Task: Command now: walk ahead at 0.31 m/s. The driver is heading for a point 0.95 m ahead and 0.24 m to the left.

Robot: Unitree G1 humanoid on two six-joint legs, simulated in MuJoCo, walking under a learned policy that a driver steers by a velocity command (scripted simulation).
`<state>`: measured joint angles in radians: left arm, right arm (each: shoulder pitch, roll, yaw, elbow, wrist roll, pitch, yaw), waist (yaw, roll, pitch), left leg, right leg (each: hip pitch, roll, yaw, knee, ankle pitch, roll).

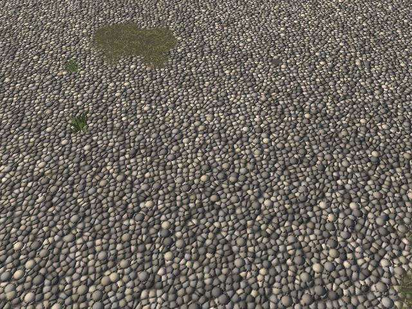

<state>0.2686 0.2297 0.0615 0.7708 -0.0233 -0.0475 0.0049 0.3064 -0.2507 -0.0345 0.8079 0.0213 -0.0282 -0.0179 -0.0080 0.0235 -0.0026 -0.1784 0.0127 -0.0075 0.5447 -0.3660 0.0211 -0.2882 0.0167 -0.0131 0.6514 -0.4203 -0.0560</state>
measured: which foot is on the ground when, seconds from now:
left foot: down 0.00-0.04, up 0.06-0.48, down 0.50-1.00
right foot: down 0.00-0.52, up 0.54-1.00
